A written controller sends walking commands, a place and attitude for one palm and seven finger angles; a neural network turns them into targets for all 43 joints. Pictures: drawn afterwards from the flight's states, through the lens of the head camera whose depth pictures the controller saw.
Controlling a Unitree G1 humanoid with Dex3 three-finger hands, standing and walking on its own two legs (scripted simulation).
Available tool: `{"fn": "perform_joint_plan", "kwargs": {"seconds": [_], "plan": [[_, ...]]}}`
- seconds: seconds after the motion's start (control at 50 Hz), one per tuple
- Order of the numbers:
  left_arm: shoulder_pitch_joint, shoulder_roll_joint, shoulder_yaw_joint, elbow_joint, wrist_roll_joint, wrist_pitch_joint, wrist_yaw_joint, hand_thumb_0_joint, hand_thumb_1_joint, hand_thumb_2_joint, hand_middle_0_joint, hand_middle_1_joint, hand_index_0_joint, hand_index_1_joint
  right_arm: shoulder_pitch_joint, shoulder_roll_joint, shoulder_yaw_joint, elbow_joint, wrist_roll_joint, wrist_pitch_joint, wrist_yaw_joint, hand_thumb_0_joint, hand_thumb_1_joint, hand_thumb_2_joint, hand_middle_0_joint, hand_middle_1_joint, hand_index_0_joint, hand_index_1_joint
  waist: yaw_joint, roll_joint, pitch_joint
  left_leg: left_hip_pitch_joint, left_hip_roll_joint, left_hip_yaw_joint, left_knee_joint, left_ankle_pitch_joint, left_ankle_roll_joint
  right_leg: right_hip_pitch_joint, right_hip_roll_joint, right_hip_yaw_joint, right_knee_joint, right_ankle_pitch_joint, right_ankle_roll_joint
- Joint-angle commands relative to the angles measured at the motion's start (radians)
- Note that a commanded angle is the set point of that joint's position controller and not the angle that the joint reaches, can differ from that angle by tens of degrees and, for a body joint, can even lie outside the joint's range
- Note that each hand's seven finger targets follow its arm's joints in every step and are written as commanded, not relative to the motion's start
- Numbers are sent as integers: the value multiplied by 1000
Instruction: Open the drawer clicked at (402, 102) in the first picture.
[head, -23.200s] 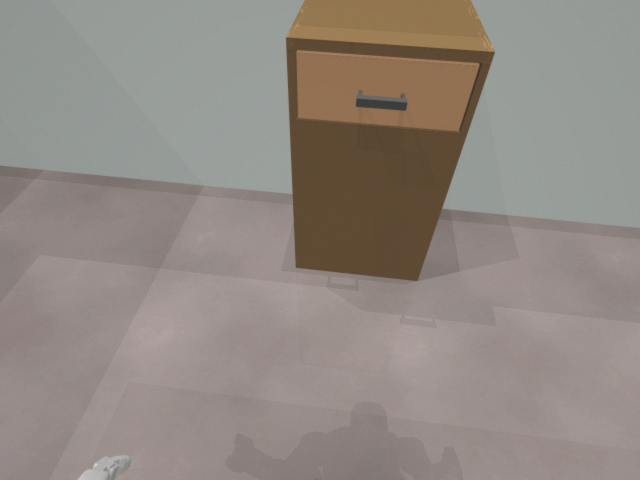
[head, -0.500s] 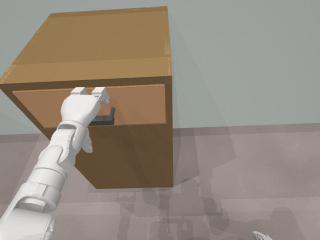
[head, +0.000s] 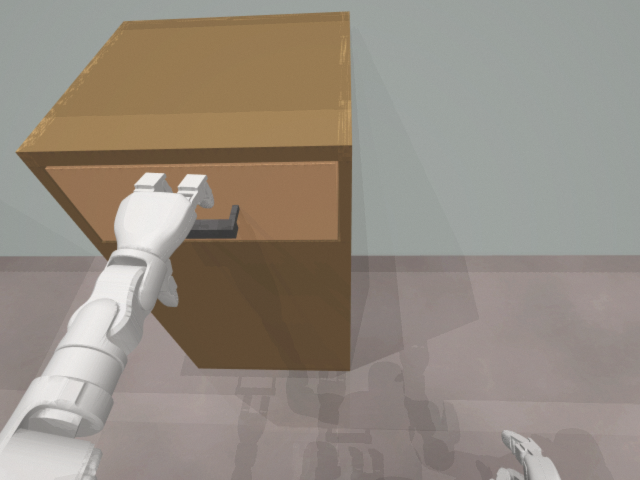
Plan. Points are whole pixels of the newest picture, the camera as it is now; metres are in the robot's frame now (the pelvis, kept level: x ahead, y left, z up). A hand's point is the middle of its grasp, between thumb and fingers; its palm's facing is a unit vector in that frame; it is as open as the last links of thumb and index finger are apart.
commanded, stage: re-aim the fingers above the handle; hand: left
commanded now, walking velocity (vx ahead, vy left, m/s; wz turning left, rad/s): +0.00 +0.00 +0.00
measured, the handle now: (199, 219) +0.48 +0.25 +0.01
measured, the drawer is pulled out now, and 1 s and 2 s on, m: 0.00 0.00 0.00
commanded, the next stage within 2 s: lower the fingers behind the handle in 0.66 s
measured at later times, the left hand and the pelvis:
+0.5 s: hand (160, 225) +0.41 +0.26 +0.08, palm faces +0.13 +0.02 -0.99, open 13.8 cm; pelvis +0.01 +0.01 +0.00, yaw -2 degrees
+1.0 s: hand (157, 237) +0.40 +0.27 +0.06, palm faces +0.04 +0.02 -1.00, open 13.8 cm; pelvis +0.02 +0.02 +0.00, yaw -2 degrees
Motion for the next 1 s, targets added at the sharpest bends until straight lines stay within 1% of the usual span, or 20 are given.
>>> {"fn": "perform_joint_plan", "kwargs": {"seconds": [0.0,0.1,0.14,0.18,0.22,0.28,0.32,0.38,0.42,0.5,0.54,0.58,0.66,0.68,0.76,0.78,0.8,0.86,0.92,0.98], "plan": [[-466,200,86,-41,-33,103,24,0,-500,300,-300,-1200,-300,-1200,12,-114,-26,-91,9,-24,-13,0,-900,-900,200,300,200,300,-46,-44,-319,12,-26,32,-89,207,18,255,4,36,-82,129,1],[-351,130,1,61,-71,153,-140,0,-500,300,-300,-1200,-300,-1200,20,-140,-16,-138,14,4,-8,0,-900,-900,200,300,200,300,-37,-158,-276,-29,-17,45,-95,220,28,308,-3,37,-94,191,6],[-349,176,42,3,-74,108,-183,0,-500,300,-300,-1200,-300,-1200,21,-145,-16,-158,6,10,-9,0,-900,-900,200,300,200,300,-26,-176,-285,-43,-22,43,-85,226,34,333,-6,46,-87,219,8],[-380,162,44,-83,-76,41,-196,0,-500,300,-300,-1200,-300,-1200,23,-139,-20,-172,-4,10,-8,0,-900,-900,200,300,200,300,-22,-139,-291,-31,-25,35,-78,240,36,320,-5,47,-75,224,2],[-398,278,163,-141,-56,-30,-160,0,-500,300,-300,-1200,-300,-1200,43,-133,-30,-166,-9,7,-10,0,-900,-900,200,300,200,300,-2,-87,-323,-30,-25,31,-61,271,37,322,-1,58,-53,248,-5],[-394,377,288,-279,-27,-99,-52,0,-500,300,-300,-1200,-300,-1200,50,-119,-45,-163,-19,1,-7,0,-900,-900,200,300,200,300,35,29,-411,-15,-27,23,-49,363,24,344,2,61,-13,308,-14],[-358,379,329,-287,-13,-92,33,0,-500,300,-300,-1200,-300,-1200,44,-102,-47,-146,-16,-4,-1,0,-900,-900,200,300,200,300,40,47,-401,-14,-24,22,-47,399,12,323,9,52,-1,326,-19],[-358,337,298,-243,-10,-17,113,0,-500,300,-300,-1200,-300,-1200,31,-108,-52,-118,-6,-14,11,0,-900,-900,200,300,200,300,20,12,-391,-13,-21,35,-52,387,3,308,17,47,-12,307,-16],[-337,305,245,-172,-20,61,112,0,-500,300,-300,-1200,-300,-1200,25,-116,-50,-103,4,-18,12,0,-900,-900,200,300,200,300,7,-6,-369,-15,-16,48,-65,360,6,306,17,46,-28,296,-10],[-306,191,84,-47,-57,188,-17,0,-500,300,-300,-1200,-300,-1200,20,-148,-42,-101,23,-4,4,0,-900,-900,200,300,200,300,-43,-93,-312,-8,-6,52,-93,299,18,290,11,33,-68,244,2],[-313,137,12,-103,-87,190,-104,0,-500,300,-300,-1200,-300,-1200,17,-156,-43,-126,23,0,1,0,-900,-900,200,300,200,300,-57,-121,-324,35,-2,41,-87,309,30,291,10,30,-81,249,5],[-343,76,-56,-213,-111,144,-178,0,-500,300,-300,-1200,-300,-1200,9,-149,-40,-156,12,-2,-4,0,-900,-900,200,300,200,300,-69,-93,-331,79,-6,27,-76,329,35,278,7,29,-83,254,3],[-384,174,45,-269,-94,-1,-192,0,-500,300,-300,-1200,-300,-1200,28,-131,-31,-150,-15,-5,-9,0,-900,-900,200,300,200,300,-49,-71,-262,67,-16,2,-56,308,33,211,12,27,-69,211,-7],[-418,245,114,-295,-78,-35,-164,0,-500,300,-300,-1200,-300,-1200,34,-133,-34,-145,-19,-2,-10,0,-900,-900,200,300,200,300,-31,-31,-276,65,-17,1,-53,317,25,215,12,28,-59,203,-14],[-403,327,270,-272,-18,-80,-4,0,-500,300,-300,-1200,-300,-1200,34,-100,-36,-132,-16,-7,-1,0,-900,-900,200,300,200,300,24,48,-329,34,-15,-8,-38,433,-11,217,20,16,-1,255,-28],[-384,331,284,-268,-8,-64,34,0,-500,300,-300,-1200,-300,-1200,32,-101,-37,-129,-21,-8,6,0,-900,-900,200,300,200,300,40,70,-361,33,-17,-6,-38,460,-26,232,22,14,8,262,-30],[-351,287,262,-253,-7,-38,66,0,-500,300,-300,-1200,-300,-1200,21,-88,-36,-130,-19,-11,14,0,-900,-900,200,300,200,300,42,71,-361,35,-15,2,-32,483,-30,231,23,13,11,287,-30],[-265,197,187,-160,-4,77,99,0,-500,300,-300,-1200,-300,-1200,11,-97,-41,-118,-15,-9,34,0,-900,-900,200,300,200,300,30,13,-373,23,-5,30,-31,491,-31,239,25,17,5,325,-23],[-260,102,56,-113,-9,188,43,0,-500,300,-300,-1200,-300,-1200,11,-127,-40,-122,2,7,40,0,-900,-900,200,300,200,300,-16,-65,-368,25,7,33,-46,443,-18,236,23,13,-15,300,-14],[-323,40,-45,-163,-37,217,-55,0,-500,300,-300,-1200,-300,-1200,8,-143,-42,-143,7,17,27,0,-900,-900,200,300,200,300,-59,-96,-368,71,10,15,-42,425,1,222,21,11,-36,270,-9]]}}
